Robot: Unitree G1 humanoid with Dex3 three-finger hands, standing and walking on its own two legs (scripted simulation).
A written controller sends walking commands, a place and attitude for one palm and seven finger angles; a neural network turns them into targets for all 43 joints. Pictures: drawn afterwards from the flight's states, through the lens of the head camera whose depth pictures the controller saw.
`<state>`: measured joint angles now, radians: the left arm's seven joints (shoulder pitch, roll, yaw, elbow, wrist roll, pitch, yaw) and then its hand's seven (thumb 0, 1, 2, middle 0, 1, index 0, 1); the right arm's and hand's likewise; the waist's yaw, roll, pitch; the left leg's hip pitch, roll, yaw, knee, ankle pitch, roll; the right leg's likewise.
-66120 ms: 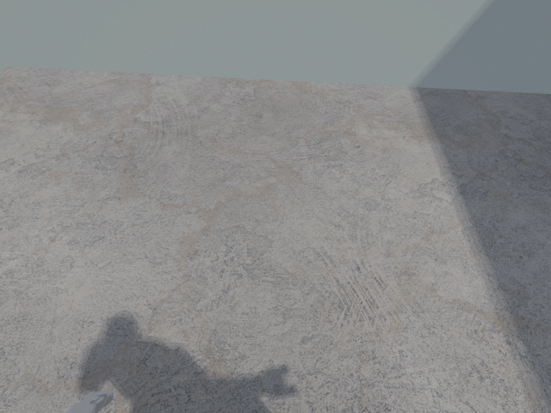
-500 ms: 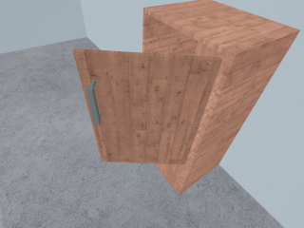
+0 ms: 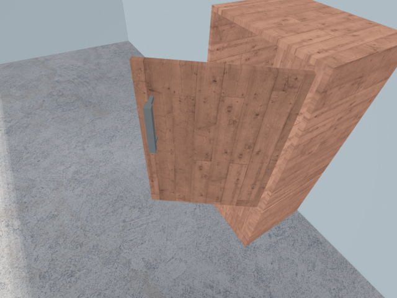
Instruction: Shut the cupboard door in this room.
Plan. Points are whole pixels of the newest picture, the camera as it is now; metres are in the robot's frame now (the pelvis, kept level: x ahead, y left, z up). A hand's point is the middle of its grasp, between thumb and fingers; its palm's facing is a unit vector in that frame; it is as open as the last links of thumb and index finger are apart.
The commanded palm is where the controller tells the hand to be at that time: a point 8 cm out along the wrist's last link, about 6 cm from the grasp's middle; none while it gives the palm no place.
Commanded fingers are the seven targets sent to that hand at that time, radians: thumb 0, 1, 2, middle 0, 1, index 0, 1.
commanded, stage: come to a stop and stand still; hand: left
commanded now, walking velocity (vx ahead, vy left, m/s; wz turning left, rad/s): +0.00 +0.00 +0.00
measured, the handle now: (152, 125) +0.52 +0.17 +0.04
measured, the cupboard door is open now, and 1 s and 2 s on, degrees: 54 54 54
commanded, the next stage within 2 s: look again from close up in 1.96 s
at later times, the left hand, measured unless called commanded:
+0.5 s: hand out of the picture -0.14 +0.25 -0.19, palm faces +0.07 -0.98 -0.20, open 7.4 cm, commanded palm none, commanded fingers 0.00 0.90 0.90 -0.20 -0.30 -0.20 -0.30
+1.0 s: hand out of the picture -0.03 +0.27 -0.16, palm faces -0.08 -0.98 -0.15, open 7.4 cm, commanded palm none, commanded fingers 0.00 0.90 0.90 -0.20 -0.30 -0.20 -0.30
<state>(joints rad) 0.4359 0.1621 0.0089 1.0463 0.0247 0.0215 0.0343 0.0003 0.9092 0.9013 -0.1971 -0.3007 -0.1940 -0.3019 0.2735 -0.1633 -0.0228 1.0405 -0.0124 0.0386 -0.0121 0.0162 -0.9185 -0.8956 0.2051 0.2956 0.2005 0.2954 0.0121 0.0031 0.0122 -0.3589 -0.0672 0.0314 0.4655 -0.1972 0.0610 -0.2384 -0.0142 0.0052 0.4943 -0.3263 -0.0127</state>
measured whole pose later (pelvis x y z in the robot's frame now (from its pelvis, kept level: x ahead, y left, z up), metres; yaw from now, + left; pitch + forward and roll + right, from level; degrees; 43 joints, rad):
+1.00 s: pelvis -0.12 +0.10 +0.01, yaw -2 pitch +1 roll -2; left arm 0.20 0.21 0.05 0.96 0.03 0.05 -0.02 0.00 0.91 0.90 -0.19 -0.30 -0.19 -0.30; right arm 0.44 -0.10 -0.01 1.07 -0.03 -0.02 -0.02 0.01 -0.90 -0.90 0.21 0.30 0.20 0.30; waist -0.08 -0.03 0.00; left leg -0.27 0.02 0.02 0.35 -0.10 0.05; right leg -0.50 -0.06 -0.01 0.90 -0.30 0.00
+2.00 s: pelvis -0.08 +0.08 +0.01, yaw -2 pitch -1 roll +0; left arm 0.28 0.17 -0.01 1.07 0.02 0.00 0.03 0.00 0.91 0.90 -0.20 -0.30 -0.19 -0.30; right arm 0.23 -0.17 0.01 1.10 0.00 -0.01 -0.02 0.00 -0.92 -0.90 0.20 0.30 0.20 0.30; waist 0.01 -0.03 0.04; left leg -0.19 -0.05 0.07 0.38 -0.18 0.06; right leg -0.15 -0.06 0.00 0.40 -0.24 0.04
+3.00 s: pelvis -0.02 +0.03 +0.00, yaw +0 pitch +1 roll +1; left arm 0.38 0.14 0.03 1.11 0.02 -0.04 0.02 0.00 0.91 0.90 -0.20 -0.30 -0.19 -0.30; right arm 0.35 -0.12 -0.01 1.15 -0.01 -0.01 -0.03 0.01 -0.90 -0.90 0.20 0.30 0.20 0.30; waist 0.01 -0.01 0.02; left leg -0.27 0.02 0.06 0.69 -0.43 0.02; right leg -0.11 0.00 -0.07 0.50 -0.41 -0.04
